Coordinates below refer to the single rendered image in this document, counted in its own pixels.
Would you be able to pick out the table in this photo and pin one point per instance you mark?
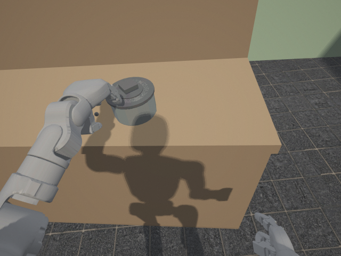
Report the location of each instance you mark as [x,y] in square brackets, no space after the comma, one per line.
[196,163]

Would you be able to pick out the pot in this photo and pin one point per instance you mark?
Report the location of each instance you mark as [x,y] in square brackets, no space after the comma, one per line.
[137,115]

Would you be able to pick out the knob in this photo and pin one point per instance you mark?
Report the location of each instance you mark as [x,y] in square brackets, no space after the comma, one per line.
[128,85]

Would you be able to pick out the robot left hand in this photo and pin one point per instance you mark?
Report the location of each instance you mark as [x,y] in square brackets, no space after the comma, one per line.
[94,91]

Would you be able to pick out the robot right hand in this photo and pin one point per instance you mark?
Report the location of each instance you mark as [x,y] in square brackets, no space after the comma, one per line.
[277,240]

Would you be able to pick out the robot left upper arm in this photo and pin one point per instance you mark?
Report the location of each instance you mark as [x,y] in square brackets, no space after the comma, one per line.
[21,230]

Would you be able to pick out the lid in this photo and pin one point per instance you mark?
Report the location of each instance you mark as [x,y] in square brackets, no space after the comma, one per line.
[135,97]

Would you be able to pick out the robot left forearm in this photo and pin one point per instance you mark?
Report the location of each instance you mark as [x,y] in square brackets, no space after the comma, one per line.
[58,141]

